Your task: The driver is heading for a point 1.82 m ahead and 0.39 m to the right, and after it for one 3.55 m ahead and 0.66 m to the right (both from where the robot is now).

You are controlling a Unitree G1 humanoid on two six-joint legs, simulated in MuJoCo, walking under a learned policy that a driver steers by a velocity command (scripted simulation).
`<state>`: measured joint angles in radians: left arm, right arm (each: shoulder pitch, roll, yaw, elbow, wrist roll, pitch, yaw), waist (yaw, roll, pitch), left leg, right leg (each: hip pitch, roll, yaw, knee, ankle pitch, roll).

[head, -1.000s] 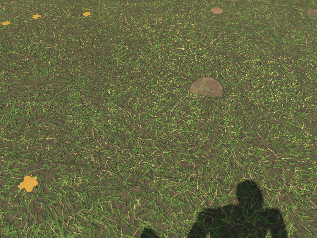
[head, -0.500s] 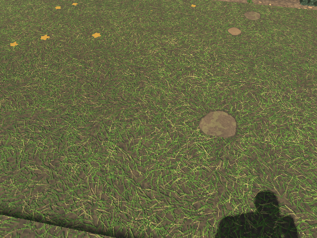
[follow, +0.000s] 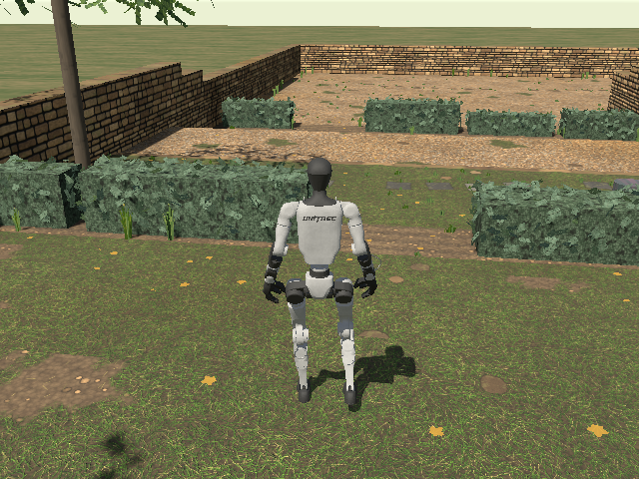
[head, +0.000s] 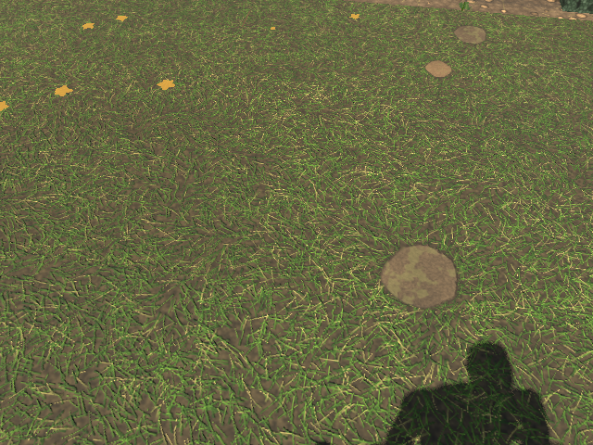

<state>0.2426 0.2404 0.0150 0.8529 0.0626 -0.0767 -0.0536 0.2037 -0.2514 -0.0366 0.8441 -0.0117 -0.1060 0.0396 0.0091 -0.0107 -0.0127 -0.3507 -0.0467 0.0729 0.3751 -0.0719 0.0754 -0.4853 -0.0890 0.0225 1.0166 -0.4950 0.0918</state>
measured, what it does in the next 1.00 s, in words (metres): steps on the spot: right foot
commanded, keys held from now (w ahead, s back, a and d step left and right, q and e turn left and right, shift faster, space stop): no key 1.00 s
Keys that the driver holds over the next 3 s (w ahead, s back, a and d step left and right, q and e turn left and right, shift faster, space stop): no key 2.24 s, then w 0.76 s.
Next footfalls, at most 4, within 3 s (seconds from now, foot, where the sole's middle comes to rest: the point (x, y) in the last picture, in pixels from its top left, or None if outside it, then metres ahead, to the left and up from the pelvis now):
0.12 right None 0.09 -0.15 -0.78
2.96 right None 0.52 -0.15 -0.94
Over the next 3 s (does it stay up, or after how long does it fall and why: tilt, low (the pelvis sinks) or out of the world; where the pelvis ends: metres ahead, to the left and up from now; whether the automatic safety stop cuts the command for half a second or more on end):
stays up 0.40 -0.05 -0.15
